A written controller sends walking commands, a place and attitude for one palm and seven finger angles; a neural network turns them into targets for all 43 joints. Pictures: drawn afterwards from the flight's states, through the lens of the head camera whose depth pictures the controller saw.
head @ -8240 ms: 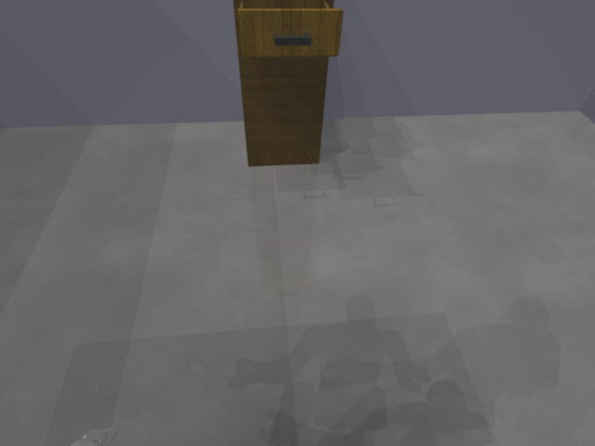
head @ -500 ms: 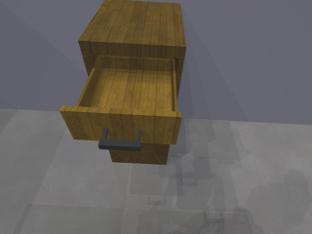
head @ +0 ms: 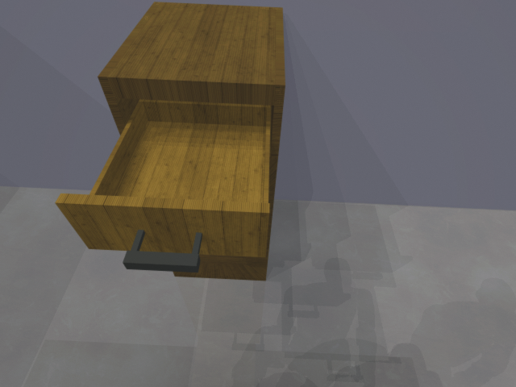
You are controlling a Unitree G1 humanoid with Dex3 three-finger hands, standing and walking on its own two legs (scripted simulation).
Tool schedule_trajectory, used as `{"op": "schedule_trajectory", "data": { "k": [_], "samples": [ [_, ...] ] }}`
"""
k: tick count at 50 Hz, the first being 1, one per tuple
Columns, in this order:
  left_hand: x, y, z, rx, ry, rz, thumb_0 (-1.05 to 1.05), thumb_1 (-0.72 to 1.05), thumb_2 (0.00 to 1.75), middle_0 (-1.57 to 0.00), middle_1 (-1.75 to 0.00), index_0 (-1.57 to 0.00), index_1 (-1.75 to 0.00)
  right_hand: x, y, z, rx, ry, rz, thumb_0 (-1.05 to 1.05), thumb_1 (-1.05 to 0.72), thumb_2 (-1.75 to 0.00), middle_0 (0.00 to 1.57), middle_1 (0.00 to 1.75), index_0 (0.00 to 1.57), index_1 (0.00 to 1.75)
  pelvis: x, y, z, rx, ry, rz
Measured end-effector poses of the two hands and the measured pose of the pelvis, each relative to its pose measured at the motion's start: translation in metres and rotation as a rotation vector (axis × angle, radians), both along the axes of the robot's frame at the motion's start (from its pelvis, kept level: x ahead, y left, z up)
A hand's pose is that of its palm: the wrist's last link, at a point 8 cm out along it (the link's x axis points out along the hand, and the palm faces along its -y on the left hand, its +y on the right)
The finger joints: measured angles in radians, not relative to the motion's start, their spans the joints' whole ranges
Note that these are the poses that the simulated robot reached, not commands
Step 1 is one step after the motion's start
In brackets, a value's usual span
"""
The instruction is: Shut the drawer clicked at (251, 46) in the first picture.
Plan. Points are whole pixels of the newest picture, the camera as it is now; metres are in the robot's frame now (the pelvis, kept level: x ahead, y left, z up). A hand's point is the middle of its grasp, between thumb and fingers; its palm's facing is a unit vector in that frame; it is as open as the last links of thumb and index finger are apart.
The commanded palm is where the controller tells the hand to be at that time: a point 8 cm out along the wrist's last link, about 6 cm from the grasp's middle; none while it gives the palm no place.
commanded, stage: come to a stop and stand still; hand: left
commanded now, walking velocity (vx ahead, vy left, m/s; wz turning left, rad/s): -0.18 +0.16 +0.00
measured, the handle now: (165, 249) +0.32 +0.18 +0.02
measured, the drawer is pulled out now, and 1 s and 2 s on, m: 0.29 0.29 0.29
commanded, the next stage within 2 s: look again from close up in 1.96 s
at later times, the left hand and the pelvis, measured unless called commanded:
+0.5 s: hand out of the picture +0.02 +0.18 -0.17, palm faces +0.01 -0.97 -0.25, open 7.4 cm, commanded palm none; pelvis +0.01 +0.00 -0.01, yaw -3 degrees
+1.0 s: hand out of the picture -0.04 +0.23 -0.18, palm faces +0.03 -0.98 -0.18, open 7.4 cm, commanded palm none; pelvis -0.04 +0.05 -0.01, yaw +0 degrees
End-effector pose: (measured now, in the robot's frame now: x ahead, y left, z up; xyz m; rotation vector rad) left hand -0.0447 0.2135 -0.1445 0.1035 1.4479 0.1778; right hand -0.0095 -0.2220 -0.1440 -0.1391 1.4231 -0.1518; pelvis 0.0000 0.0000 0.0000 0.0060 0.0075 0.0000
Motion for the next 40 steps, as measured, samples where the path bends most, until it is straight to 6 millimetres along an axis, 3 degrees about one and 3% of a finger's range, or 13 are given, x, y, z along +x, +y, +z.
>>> {"op": "schedule_trajectory", "data": {
  "k": [5, 9, 13, 17, 26, 33, 40],
  "samples": [
    [-0.001, -0.018, -0.004, -0.046, 0.050, 0.010, 0.00, 0.91, 0.90, -0.20, -0.30, -0.20, -0.30, 0.055, -0.005, 0.005, -0.028, -0.093, 0.027, 0.01, -0.94, -0.90, 0.20, 0.30, 0.19, 0.29, 0.016, -0.001, 0.000, -0.011, -0.007, -0.006],
    [0.007, -0.023, -0.016, -0.078, 0.078, 0.013, 0.00, 0.91, 0.90, -0.20, -0.30, -0.20, -0.30, 0.092, 0.001, 0.002, -0.039, -0.178, 0.037, 0.01, -0.94, -0.90, 0.20, 0.30, 0.19, 0.29, 0.030, 0.003, -0.009, -0.023, -0.029, -0.018],
    [0.027, -0.020, -0.018, -0.060, 0.047, 0.017, 0.00, 0.91, 0.90, -0.20, -0.30, -0.20, -0.30, 0.110, 0.012, 0.005, -0.024, -0.217, 0.046, 0.00, -0.93, -0.90, 0.20, 0.30, 0.19, 0.29, 0.035, 0.003, -0.008, 0.005, -0.032, -0.028],
    [0.047, -0.011, -0.009, -0.020, -0.017, 0.008, 0.00, 0.91, 0.90, -0.20, -0.30, -0.20, -0.30, 0.114, 0.019, 0.000, 0.009, -0.222, 0.058, 0.00, -0.92, -0.90, 0.20, 0.30, 0.19, 0.29, 0.027, 0.003, -0.005, 0.009, -0.020, -0.024],
    [0.063, 0.014, 0.004, 0.083, -0.115, -0.081, 0.00, 0.91, 0.90, -0.20, -0.30, -0.20, -0.30, 0.083, 0.005, -0.005, 0.016, -0.253, -0.003, -0.01, -0.92, -0.90, 0.20, 0.30, 0.20, 0.30, 0.005, 0.003, -0.007, -0.011, -0.030, -0.050],
    [0.078, 0.031, -0.007, 0.068, -0.237, -0.102, 0.00, 0.91, 0.90, -0.20, -0.30, -0.20, -0.30, 0.027, -0.005, -0.001, -0.053, -0.204, -0.040, 0.00, -0.92, -0.90, 0.20, 0.30, 0.19, 0.29, -0.009, 0.010, -0.015, -0.013, -0.094, -0.033],
    [0.077, 0.043, -0.017, 0.011, -0.268, -0.112, 0.00, 0.91, 0.90, -0.20, -0.30, -0.20, -0.30, -0.026, 0.012, 0.004, -0.080, -0.102, -0.037, 0.00, -0.91, -0.90, 0.20, 0.30, 0.19, 0.29, -0.024, 0.028, -0.017, -0.048, -0.086, -0.012]
  ]
}}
